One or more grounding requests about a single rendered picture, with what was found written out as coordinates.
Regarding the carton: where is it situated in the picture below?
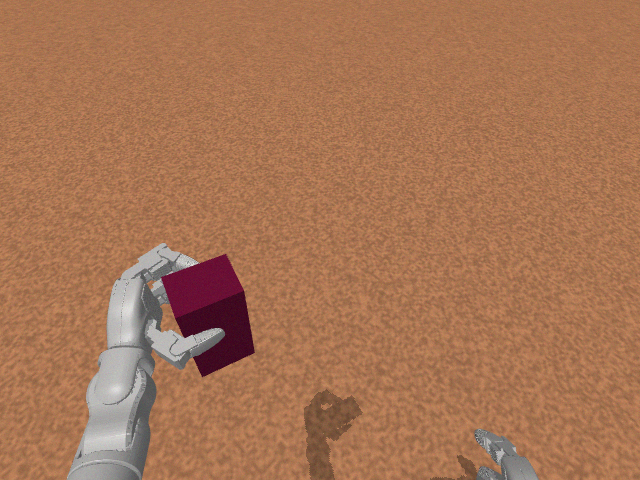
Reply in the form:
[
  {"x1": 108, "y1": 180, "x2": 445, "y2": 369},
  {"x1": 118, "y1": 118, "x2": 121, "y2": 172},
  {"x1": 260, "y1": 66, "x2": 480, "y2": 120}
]
[{"x1": 161, "y1": 254, "x2": 255, "y2": 377}]

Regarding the left robot hand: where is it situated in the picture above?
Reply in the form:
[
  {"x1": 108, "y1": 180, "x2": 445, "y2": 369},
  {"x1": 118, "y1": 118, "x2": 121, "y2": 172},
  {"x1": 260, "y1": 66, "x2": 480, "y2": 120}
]
[{"x1": 107, "y1": 243, "x2": 225, "y2": 370}]

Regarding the left robot arm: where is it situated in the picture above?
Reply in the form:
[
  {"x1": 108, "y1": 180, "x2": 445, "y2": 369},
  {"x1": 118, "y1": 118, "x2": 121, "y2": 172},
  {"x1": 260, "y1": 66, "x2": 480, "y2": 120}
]
[{"x1": 67, "y1": 346, "x2": 156, "y2": 480}]

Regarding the right robot hand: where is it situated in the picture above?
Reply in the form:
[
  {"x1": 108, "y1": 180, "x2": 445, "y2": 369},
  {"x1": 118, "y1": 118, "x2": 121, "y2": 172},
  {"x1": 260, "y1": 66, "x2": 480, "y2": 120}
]
[{"x1": 475, "y1": 429, "x2": 539, "y2": 480}]

